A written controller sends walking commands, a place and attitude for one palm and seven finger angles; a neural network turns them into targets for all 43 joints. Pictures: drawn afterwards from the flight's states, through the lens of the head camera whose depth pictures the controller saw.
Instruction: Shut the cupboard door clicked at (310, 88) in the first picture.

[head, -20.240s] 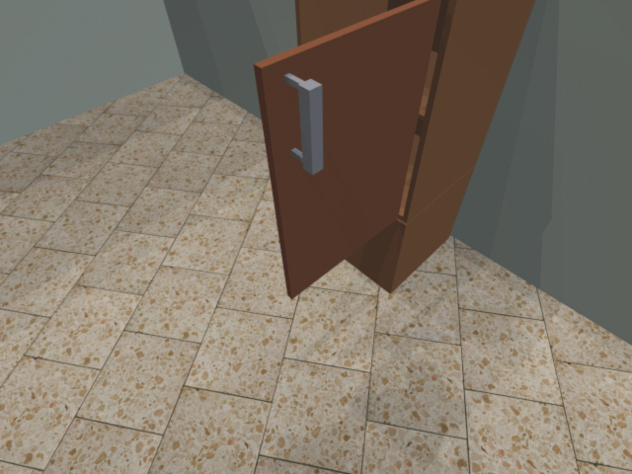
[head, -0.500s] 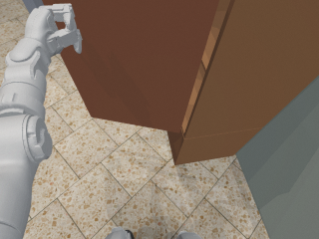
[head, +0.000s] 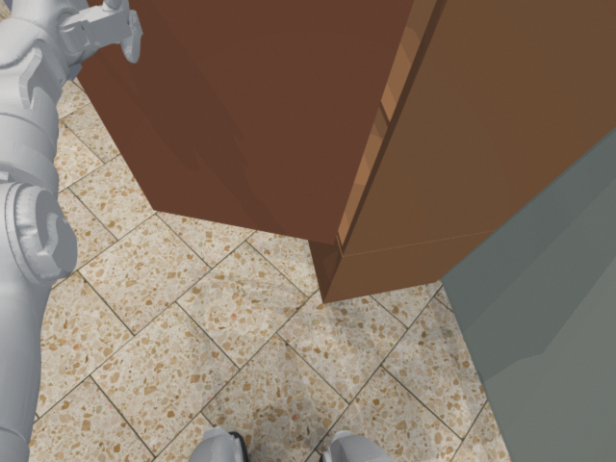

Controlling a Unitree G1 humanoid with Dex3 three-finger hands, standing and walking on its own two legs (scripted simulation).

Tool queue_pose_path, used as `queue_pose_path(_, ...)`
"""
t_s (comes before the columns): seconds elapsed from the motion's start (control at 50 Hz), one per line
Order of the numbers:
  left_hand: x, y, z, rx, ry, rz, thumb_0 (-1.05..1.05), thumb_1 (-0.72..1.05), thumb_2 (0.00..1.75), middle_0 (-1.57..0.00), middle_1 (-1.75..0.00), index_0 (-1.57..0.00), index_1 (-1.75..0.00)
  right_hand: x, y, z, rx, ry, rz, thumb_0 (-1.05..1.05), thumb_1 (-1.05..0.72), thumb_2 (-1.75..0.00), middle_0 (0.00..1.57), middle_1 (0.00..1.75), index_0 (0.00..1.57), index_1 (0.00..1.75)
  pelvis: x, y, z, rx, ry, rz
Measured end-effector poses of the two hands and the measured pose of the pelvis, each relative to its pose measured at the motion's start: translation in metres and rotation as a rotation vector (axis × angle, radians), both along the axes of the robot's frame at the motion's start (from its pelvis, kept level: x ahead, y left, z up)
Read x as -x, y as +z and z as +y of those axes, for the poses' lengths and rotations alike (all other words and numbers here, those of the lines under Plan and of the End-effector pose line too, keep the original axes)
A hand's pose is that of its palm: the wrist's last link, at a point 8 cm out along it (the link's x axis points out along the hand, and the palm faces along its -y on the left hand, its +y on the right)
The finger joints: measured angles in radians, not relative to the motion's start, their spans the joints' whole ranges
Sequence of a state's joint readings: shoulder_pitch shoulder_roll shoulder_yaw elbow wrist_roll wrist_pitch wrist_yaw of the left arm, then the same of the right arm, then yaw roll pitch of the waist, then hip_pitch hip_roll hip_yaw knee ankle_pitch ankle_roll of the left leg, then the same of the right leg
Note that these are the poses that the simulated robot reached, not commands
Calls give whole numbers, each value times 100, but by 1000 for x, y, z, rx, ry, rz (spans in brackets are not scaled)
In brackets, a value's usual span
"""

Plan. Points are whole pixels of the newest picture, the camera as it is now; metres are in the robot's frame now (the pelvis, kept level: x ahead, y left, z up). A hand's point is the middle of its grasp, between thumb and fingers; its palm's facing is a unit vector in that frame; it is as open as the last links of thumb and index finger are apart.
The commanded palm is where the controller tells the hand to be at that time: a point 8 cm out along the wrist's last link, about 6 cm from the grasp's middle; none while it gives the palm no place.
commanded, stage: push the door shut along its arc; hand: left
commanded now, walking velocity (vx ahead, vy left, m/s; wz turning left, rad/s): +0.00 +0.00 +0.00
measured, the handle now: out of the picture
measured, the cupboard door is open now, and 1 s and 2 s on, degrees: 68 62 62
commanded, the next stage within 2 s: pull the fist back off the door in 0.20 s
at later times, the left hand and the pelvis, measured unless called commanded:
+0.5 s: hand out of the picture +0.59 +0.08 +0.21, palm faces +0.08 -1.00 +0.01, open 3.1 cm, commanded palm +0.57 +0.11 +0.19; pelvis -0.01 +0.00 +0.00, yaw +1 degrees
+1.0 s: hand (157, 42) +0.53 +0.08 +0.19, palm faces +0.03 -1.00 +0.00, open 3.1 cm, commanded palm +0.50 +0.12 +0.19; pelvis +0.01 -0.01 +0.02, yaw +0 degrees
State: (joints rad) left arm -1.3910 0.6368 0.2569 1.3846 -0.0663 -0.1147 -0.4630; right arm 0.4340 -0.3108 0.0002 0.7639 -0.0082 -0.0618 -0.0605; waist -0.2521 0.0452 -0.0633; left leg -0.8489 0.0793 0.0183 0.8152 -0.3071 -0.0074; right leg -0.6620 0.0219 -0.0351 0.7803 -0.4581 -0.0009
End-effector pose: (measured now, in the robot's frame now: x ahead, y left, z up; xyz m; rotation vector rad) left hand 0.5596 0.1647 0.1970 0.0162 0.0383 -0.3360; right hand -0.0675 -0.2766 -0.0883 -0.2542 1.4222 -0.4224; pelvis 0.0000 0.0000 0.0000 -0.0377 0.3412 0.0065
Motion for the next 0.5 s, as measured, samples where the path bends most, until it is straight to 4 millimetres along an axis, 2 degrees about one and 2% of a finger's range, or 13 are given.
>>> queue_pose_path(0.2,-1,4,-15,4,-39,-3,3,96,95,-130,-150,-130,-150,-10,-5,-2,4,21,-30,0,-90,-90,20,30,21,30,2,-3,0,1,4,9)
queue_pose_path(0.32,0,8,-26,-11,-63,-19,4,98,96,-130,-150,-130,-150,-9,-9,0,2,22,-43,0,-90,-90,20,30,21,30,6,-5,1,2,4,12)
queue_pose_path(0.4,-3,5,-29,120,161,36,4,91,94,-130,-150,-130,-150,-4,-9,8,-44,49,-47,0,-90,-90,20,30,21,30,9,-5,1,12,10,22)
queue_pose_path(0.46,-4,6,-32,72,356,22,4,87,91,-130,-150,-130,-150,4,-9,19,-101,73,-42,0,-90,-90,20,30,21,30,11,-5,1,12,13,35)
queue_pose_path(0.5,-3,9,-36,17,418,-18,3,87,91,-130,-150,-130,-150,13,-9,26,-135,66,-31,0,-90,-90,20,30,21,30,13,-5,0,10,13,36)
